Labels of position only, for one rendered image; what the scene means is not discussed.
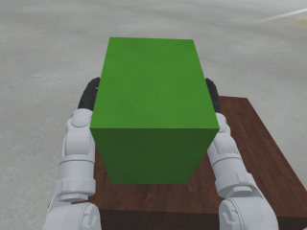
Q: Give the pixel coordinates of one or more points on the right robot hand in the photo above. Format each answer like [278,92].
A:
[212,89]

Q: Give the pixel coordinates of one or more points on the pedestal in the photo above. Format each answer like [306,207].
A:
[195,205]

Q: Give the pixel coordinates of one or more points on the right robot forearm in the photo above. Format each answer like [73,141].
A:
[232,178]

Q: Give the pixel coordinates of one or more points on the robot left upper arm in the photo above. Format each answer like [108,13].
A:
[79,216]

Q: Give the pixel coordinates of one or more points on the left robot forearm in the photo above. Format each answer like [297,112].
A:
[76,162]

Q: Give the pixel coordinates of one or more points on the carton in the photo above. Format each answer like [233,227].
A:
[153,119]

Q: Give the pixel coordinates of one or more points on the robot right upper arm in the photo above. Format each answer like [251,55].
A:
[246,213]

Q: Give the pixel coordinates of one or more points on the left robot hand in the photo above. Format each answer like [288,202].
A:
[88,98]

